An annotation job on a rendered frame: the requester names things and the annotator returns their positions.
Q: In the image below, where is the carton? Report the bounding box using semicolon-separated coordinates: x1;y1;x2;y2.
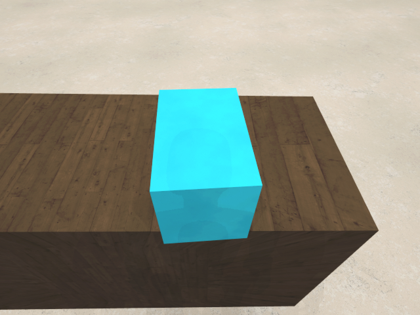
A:
150;88;263;244

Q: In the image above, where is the pedestal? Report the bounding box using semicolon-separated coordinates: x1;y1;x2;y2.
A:
0;93;379;310

